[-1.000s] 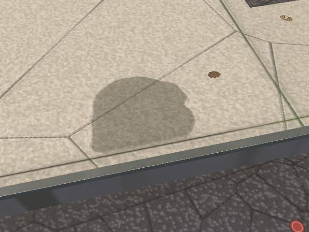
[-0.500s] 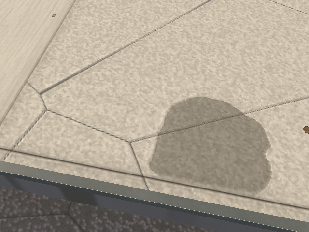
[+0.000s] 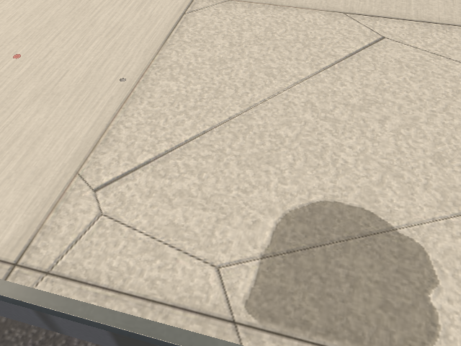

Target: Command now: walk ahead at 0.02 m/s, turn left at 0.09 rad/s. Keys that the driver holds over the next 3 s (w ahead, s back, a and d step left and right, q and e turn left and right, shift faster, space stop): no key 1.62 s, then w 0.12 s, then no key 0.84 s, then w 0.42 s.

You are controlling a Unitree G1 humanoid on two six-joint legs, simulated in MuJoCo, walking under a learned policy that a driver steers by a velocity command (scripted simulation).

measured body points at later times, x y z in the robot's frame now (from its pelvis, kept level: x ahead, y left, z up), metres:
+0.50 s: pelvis +0.01 -0.02 +0.00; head +0.03 -0.02 +0.45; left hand +0.12 +0.25 -0.13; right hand +0.12 -0.29 -0.13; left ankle +0.02 +0.08 -0.74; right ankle +0.00 -0.13 -0.74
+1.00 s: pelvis +0.01 -0.03 +0.00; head +0.02 -0.03 +0.45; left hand +0.09 +0.24 -0.14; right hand +0.10 -0.30 -0.14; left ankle +0.02 +0.08 -0.74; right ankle +0.00 -0.13 -0.74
